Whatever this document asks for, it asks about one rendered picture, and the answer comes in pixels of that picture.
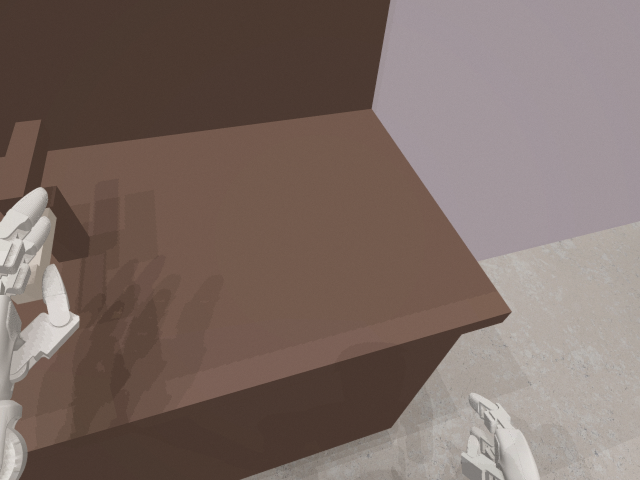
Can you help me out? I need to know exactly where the tap lever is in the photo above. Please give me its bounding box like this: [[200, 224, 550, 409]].
[[11, 208, 57, 304]]

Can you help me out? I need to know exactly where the right robot hand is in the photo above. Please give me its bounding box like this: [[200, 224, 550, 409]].
[[461, 393, 540, 480]]

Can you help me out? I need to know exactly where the left robot hand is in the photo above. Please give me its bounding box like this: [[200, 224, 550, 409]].
[[0, 187, 80, 400]]

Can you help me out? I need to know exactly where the robot left forearm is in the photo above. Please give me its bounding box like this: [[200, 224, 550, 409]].
[[0, 400, 28, 480]]

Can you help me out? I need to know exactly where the counter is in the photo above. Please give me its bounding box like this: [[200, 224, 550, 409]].
[[0, 0, 512, 480]]

